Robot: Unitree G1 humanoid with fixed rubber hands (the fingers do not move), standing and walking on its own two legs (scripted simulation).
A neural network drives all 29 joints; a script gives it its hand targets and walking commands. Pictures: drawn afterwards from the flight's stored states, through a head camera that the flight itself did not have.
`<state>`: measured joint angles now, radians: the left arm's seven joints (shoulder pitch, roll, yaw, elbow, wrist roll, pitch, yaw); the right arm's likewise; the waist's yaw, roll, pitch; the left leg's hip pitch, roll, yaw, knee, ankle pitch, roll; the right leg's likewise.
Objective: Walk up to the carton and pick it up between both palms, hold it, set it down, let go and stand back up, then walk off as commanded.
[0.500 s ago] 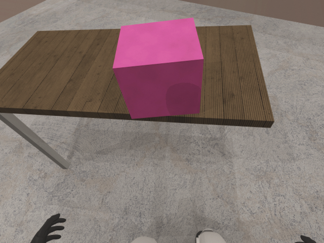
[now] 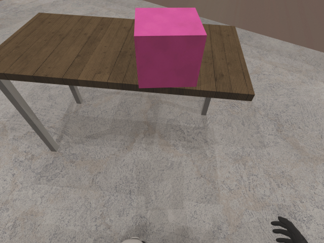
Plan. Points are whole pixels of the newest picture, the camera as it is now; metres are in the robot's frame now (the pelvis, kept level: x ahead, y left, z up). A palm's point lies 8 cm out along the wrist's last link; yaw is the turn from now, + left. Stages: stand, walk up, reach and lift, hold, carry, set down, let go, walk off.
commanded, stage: walk off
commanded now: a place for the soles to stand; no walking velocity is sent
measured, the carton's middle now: (166, 48) +0.78 +0.03 +0.06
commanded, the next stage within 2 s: stand in 1.34 s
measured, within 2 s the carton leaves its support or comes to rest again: neither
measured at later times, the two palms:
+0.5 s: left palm out of the picture +0.03 +0.30 -0.08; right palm out of the picture +0.01 -0.33 -0.08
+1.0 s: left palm out of the picture +0.04 +0.30 -0.08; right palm out of the picture +0.06 -0.31 -0.10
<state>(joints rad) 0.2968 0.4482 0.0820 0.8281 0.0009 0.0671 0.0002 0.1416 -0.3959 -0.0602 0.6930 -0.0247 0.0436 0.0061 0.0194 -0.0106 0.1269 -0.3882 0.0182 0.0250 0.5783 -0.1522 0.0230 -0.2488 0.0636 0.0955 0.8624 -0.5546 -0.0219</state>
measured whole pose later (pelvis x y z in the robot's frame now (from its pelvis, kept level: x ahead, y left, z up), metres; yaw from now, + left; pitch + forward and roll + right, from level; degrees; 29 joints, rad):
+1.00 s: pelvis -0.05 -0.01 +0.01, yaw +3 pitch -1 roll +0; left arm 0.15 0.38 0.02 0.92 0.00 -0.04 -0.02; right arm 0.17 -0.38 -0.02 0.93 0.00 -0.03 0.01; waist -0.01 0.02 0.06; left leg -0.17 -0.02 -0.05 0.48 -0.29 0.00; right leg -0.25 -0.03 -0.01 0.50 -0.22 0.02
